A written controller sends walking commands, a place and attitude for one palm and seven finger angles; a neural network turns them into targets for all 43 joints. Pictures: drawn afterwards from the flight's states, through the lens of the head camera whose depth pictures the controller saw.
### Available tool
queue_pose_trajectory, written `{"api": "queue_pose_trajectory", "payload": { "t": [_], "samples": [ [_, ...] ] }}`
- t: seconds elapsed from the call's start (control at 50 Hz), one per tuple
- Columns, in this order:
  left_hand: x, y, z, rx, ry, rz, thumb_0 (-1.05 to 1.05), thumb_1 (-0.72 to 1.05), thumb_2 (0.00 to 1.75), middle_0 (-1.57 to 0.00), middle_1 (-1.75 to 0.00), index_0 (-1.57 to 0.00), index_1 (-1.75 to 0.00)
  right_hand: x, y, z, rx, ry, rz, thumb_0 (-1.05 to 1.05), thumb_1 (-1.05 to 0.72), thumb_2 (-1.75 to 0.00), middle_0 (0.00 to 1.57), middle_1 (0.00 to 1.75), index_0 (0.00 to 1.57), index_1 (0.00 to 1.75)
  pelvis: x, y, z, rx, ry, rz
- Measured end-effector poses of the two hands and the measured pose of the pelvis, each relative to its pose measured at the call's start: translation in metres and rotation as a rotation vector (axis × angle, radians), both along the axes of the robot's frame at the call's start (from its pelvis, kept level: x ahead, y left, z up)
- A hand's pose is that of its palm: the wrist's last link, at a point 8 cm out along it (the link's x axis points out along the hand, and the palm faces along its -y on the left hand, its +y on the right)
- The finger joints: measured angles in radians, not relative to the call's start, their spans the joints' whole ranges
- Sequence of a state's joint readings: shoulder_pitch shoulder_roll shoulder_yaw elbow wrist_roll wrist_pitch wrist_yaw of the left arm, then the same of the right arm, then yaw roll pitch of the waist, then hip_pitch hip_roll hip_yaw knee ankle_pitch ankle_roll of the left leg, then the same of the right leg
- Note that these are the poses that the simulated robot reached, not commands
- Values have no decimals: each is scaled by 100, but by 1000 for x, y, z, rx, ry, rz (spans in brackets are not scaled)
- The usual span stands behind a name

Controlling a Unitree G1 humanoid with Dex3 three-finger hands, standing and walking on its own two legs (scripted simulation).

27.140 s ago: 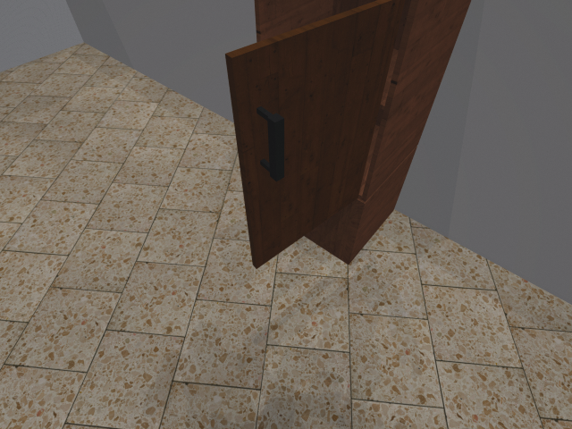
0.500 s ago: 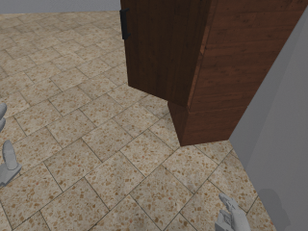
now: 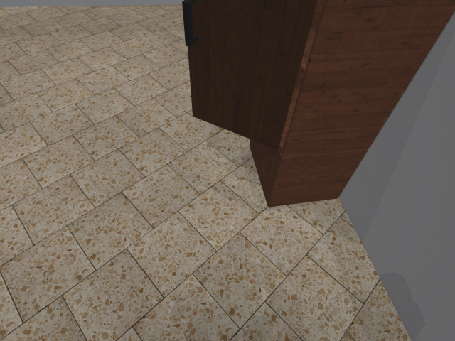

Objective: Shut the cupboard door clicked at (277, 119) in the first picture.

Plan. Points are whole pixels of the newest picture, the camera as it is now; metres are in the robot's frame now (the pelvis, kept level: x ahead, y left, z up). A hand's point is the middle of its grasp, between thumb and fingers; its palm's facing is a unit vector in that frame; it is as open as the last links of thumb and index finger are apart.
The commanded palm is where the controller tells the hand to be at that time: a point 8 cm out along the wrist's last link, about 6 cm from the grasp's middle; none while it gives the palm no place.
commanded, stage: let the arm hang, fingers relaxed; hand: left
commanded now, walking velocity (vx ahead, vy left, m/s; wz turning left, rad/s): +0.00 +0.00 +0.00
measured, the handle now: (191, 22) +1.02 +0.15 +0.09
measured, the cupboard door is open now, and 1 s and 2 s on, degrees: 52 52 52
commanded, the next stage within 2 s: look to check the result in 0.78 s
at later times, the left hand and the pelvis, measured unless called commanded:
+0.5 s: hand out of the picture -0.01 +0.20 -0.16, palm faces +0.00 -0.98 -0.22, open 7.4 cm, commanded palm none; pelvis +0.00 +0.01 +0.01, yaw -1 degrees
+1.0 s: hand out of the picture +0.03 +0.21 -0.16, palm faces -0.02 -0.97 -0.25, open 7.4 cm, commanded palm none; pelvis +0.01 +0.01 +0.01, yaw -2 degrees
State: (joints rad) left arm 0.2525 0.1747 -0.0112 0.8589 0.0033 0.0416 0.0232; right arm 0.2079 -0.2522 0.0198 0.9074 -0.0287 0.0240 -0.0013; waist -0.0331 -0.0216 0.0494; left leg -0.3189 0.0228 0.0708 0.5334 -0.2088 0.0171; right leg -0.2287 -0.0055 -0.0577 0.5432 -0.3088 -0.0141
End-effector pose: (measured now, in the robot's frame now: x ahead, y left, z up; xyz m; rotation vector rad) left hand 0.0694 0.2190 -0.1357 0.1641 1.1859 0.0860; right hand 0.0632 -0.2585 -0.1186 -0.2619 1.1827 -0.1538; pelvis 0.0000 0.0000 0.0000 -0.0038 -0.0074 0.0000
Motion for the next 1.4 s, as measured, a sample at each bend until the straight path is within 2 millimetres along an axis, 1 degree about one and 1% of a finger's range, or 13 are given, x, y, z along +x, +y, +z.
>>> {"api": "queue_pose_trajectory", "payload": {
  "t": [0.08, 0.16, 0.24, 0.32, 0.38, 0.46, 0.58, 0.68, 0.76, 0.88, 1.02, 1.14, 1.4],
  "samples": [
    [-41, 15, -5, 22, 114, 50, -2, 100, 90, -21, -30, -21, -30, -43, 13, -6, 22, 158, -27, 1, -91, -90, 20, 30, 20, 30, 0, -1, 4, -10, -3, 6],
    [-77, 27, -1, 51, 225, 71, -1, 97, 90, -20, -30, -20, -30, -70, 28, -13, 58, 233, -68, 1, -91, -90, 20, 30, 20, 30, 1, 2, 7, -13, -8, 1],
    [-99, 35, 6, 76, 292, 83, 0, 94, 90, -20, -30, -20, -30, -83, 40, -19, 92, 257, -97, 1, -90, -90, 20, 30, 20, 30, 1, 6, 8, -10, -13, -7],
    [-105, 37, 9, 85, 308, 86, 1, 93, 90, -20, -30, -20, -30, -85, 49, -22, 114, 253, -112, 0, -90, -90, 20, 30, 20, 30, 2, 10, 9, -6, -17, -15],
    [-101, 35, 8, 79, 295, 82, 1, 92, 90, -20, -30, -20, -30, -82, 52, -24, 120, 238, -117, 0, -90, -90, 20, 30, 20, 30, 2, 12, 9, -4, -20, -20],
    [-89, 28, 6, 60, 259, 73, 1, 91, 90, -20, -30, -20, -30, -75, 53, -23, 117, 208, -119, 0, -91, -90, 20, 30, 20, 30, 2, 13, 9, -1, -23, -24],
    [-67, 17, 1, 25, 199, 52, 1, 91, 90, -20, -30, -20, -30, -64, 49, -20, 101, 169, -121, 0, -91, -90, 20, 30, 20, 30, 3, 14, 10, 1, -24, -27],
    [-54, 13, 0, 13, 174, 39, 1, 91, 90, -20, -30, -20, -30, -59, 45, -17, 88, 156, -121, 0, -91, -90, 20, 30, 20, 30, 5, 14, 10, 2, -22, -28],
    [-50, 17, 1, 22, 172, 38, 1, 91, 90, -20, -30, -20, -30, -58, 41, -15, 79, 159, -122, 0, -91, -90, 20, 30, 20, 30, 7, 13, 11, 2, -21, -27],
    [-48, 29, 5, 50, 180, 38, 1, 91, 90, -20, -30, -20, -30, -56, 34, -14, 67, 172, -121, 0, -91, -90, 20, 30, 20, 30, 9, 12, 11, 2, -21, -26],
    [-41, 43, 10, 87, 183, 33, 1, 91, 90, -20, -30, -20, -30, -47, 21, -12, 45, 168, -113, 0, -91, -90, 20, 30, 20, 30, 13, 11, 12, 1, -21, -27],
    [-28, 52, 14, 111, 165, 26, 1, 91, 90, -20, -30, -20, -30, -30, 9, -8, 22, 143, -99, 0, -90, -90, 20, 30, 20, 30, 17, 10, 13, 2, -19, -26],
    [16, 62, 24, 141, 74, 3, 1, 91, 90, -20, -30, -20, -30, 18, -16, 4, -26, 51, -60, 0, -90, -90, 20, 30, 20, 30, 26, 6, 15, 4, -19, -23]
  ]
}}
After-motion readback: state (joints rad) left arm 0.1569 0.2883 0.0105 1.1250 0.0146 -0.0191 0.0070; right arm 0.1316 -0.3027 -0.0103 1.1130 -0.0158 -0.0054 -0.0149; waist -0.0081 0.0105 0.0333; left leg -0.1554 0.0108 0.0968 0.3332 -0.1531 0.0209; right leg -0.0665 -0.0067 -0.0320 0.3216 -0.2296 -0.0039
